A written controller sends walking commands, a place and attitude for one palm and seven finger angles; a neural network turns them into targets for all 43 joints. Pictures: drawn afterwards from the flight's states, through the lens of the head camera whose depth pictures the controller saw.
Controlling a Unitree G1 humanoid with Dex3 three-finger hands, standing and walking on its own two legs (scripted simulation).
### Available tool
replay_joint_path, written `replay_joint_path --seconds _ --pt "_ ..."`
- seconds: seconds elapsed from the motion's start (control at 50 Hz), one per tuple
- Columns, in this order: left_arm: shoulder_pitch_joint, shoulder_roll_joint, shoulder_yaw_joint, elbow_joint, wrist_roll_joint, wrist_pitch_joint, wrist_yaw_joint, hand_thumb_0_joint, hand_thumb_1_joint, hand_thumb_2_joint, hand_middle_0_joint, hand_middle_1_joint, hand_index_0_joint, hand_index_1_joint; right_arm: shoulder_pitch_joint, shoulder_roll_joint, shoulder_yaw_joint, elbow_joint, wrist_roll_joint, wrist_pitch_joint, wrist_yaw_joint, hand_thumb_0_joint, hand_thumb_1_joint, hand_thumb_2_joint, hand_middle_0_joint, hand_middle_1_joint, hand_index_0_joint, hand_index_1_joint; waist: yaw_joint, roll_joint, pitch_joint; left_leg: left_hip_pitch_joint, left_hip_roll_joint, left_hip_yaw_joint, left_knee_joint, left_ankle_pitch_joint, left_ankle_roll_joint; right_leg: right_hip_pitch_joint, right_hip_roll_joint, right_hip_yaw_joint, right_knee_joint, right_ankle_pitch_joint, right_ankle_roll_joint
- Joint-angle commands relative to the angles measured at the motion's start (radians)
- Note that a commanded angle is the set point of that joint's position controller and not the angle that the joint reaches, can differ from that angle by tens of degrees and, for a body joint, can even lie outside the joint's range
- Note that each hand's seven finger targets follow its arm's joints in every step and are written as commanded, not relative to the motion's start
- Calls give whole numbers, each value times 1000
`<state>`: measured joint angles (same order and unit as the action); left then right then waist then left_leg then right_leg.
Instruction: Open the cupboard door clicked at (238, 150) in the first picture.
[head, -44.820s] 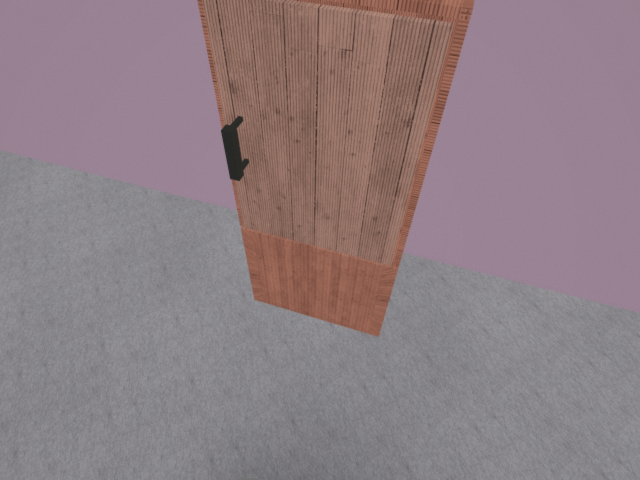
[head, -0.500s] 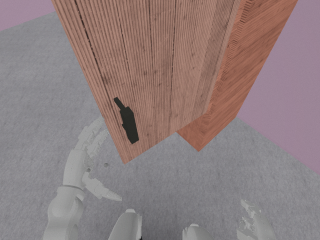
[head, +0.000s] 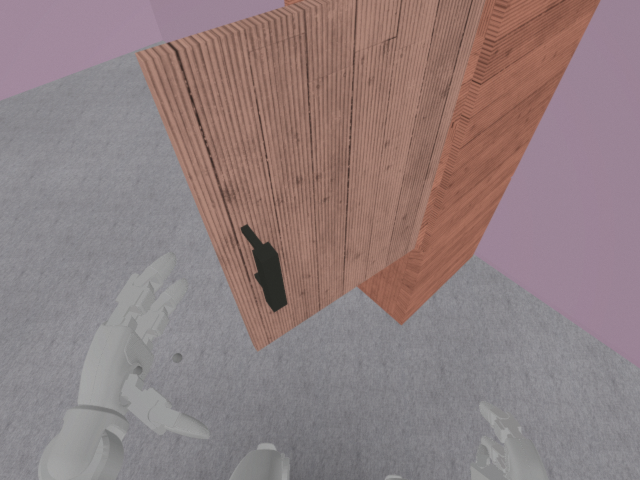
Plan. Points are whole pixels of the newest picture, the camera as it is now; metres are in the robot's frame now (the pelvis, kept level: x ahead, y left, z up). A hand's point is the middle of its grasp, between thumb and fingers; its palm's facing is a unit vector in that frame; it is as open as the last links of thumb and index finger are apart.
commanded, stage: draw the hand back to the body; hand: left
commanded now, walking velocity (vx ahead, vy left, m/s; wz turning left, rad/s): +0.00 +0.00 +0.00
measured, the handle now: (263, 268) +0.39 +0.10 +0.03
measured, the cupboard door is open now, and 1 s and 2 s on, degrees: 83 83 83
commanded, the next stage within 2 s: step back with the hand held close in 1.26 s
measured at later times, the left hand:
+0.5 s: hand (73, 339) +0.23 +0.24 +0.14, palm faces +0.28 -0.89 -0.37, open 13.7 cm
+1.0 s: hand out of the picture +0.24 +0.27 +0.23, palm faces +0.45 -0.79 -0.42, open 8.0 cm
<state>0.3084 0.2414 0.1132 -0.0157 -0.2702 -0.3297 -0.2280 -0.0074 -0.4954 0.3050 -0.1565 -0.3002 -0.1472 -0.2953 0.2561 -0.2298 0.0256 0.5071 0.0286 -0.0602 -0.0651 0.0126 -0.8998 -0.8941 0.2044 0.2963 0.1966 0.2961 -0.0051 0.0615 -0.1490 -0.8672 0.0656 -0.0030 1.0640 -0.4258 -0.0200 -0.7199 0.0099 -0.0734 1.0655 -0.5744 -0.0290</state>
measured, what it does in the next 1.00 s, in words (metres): rises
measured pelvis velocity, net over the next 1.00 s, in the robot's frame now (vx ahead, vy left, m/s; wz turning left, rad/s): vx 0.04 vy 0.01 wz -0.03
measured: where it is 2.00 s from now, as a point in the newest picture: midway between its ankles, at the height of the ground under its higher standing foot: outside the picture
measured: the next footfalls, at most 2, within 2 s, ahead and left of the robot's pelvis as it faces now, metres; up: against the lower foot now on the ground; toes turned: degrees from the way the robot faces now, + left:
none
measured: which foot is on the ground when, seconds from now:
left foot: down 0.00-1.00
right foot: down 0.00-1.00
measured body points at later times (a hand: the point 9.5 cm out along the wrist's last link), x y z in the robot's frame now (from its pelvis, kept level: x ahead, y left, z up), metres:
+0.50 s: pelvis +0.02 +0.02 +0.06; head +0.02 +0.00 +0.51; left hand +0.21 +0.29 +0.16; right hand +0.20 -0.21 -0.02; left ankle +0.05 +0.13 -0.66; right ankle -0.03 -0.10 -0.66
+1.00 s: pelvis +0.04 +0.01 +0.08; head +0.02 -0.02 +0.53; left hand +0.21 +0.31 +0.26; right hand +0.23 -0.21 -0.01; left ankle +0.05 +0.13 -0.66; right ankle -0.03 -0.10 -0.66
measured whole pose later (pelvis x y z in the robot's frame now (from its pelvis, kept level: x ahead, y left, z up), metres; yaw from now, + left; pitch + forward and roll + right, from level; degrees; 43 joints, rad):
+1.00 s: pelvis +0.04 +0.01 +0.08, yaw -1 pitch -3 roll +0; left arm 0.45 0.35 0.34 -0.35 -0.06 -0.07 0.13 0.01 0.78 0.85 -0.21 -0.30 -0.20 -0.30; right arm 0.19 -0.23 0.03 0.62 0.00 -0.08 -0.08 0.01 -0.90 -0.89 0.21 0.30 0.20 0.30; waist 0.06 0.07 -0.01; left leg -0.17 0.04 0.07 0.44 -0.22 -0.01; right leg -0.03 0.00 -0.02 0.39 -0.32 0.00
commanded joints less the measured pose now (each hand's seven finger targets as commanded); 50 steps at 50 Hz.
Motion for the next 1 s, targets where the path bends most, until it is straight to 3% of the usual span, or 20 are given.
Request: replay_joint_path --seconds 0.0,0.06,0.16,0.18,0.2,0.22,0.26,0.32,0.36,0.52,0.54,0.56,0.64,0.86,0.9,0.98 --pt "-69 144 103 -242 -35 -46 -17 0 -500 300 -150 -300 -150 -300 -57 -124 -50 -164 5 -69 -20 0 -900 -900 200 300 200 300 -5 -41 -174 290 -57 -19 -162 151 42 66 26 37 -241 300 28" --pt "-50 164 126 -268 -50 -30 -30 0 -500 300 -150 -300 -150 -300 -63 -123 -44 -168 8 -79 -23 0 -900 -900 200 300 200 300 0 -13 -148 313 -58 -19 -186 154 42 91 27 38 -269 296 26" --pt "-13 189 168 -308 -73 12 -57 0 -325 375 -156 -300 -156 -300 -74 -120 -39 -172 16 -95 -26 0 -900 -900 200 300 200 300 7 4 -122 360 -59 -19 -223 179 41 135 27 37 -309 334 28" --pt "-54 320 190 -372 93 52 97 0 -290 390 -158 -300 -158 -300 -104 -107 -40 -176 5 -74 -53 0 -900 -900 200 300 200 300 58 -2 -132 405 -55 13 -277 177 48 139 -2 100 -398 323 17" --pt "24 218 139 -350 108 93 170 0 -255 405 -159 -300 -159 -300 -94 -90 -30 -178 2 -69 -62 0 -900 -900 200 300 200 300 29 -2 -72 437 -53 15 -302 160 46 133 -8 87 -431 289 19" --pt "64 175 91 -361 141 124 220 0 -220 420 -160 -300 -160 -300 -87 -89 -25 -171 3 -60 -63 0 -900 -900 200 300 200 300 27 33 -41 462 -50 16 -327 147 47 146 -9 68 -440 278 19" --pt "82 200 103 -390 181 167 289 0 -150 450 -162 -300 -162 -300 -97 -97 -23 -162 -6 -51 -71 0 -900 -900 200 300 200 300 27 -22 -30 495 -45 16 -357 162 54 188 -4 61 -480 291 21" --pt "38 216 105 -442 215 195 347 0 -45 495 -166 -300 -166 -300 -110 -103 -19 -149 -12 -51 -79 0 -900 -900 200 300 200 300 20 -14 -29 575 -41 17 -413 186 53 244 -7 46 -513 319 22" --pt "32 233 131 -422 223 208 368 0 25 525 -169 -300 -169 -300 -119 -107 -15 -134 -15 -54 -82 0 -900 -900 200 300 200 300 27 -36 11 596 -40 12 -454 197 51 285 -5 40 -551 323 19" --pt "48 225 168 -476 233 219 383 0 305 645 -179 -300 -179 -300 -155 -99 -13 -91 -21 -72 -71 0 -900 -900 200 300 200 300 44 23 30 741 -37 22 -576 324 43 437 -7 28 -632 444 18" --pt "51 232 179 -490 232 219 383 0 340 660 -180 -300 -180 -300 -155 -100 -14 -88 -22 -75 -67 0 -900 -900 200 300 200 300 47 23 30 753 -35 22 -588 346 41 456 -6 27 -640 461 17" --pt "70 252 204 -478 231 220 384 0 375 675 -181 -300 -181 -300 -161 -107 -18 -82 -24 -79 -64 0 -900 -900 200 300 200 300 54 -16 30 760 -34 25 -595 362 43 476 -4 28 -656 482 18" --pt "91 249 231 -524 228 218 378 0 515 735 -186 -300 -186 -300 -162 -101 -23 -74 -25 -78 -47 0 -900 -900 200 300 200 300 56 0 37 800 -27 33 -625 451 38 520 -4 25 -672 546 21" --pt "45 321 362 -564 215 201 376 0 900 900 -200 -300 -200 -300 -179 -105 -38 -48 -29 -74 -32 0 -900 -900 200 300 200 300 68 4 61 845 -33 56 -650 476 38 575 -4 32 -733 602 25" --pt "80 263 318 -510 212 208 367 0 900 900 -200 -300 -200 -300 -176 -103 -40 -47 -29 -71 -28 0 -900 -900 200 300 200 300 61 -22 94 844 -31 59 -657 465 41 556 -2 29 -735 594 31" --pt "59 266 311 -501 211 209 360 0 900 900 -200 -300 -200 -300 -186 -109 -49 -49 -29 -63 -27 0 -900 -900 200 300 200 300 62 -50 98 844 -35 69 -660 445 47 563 -6 38 -748 599 36"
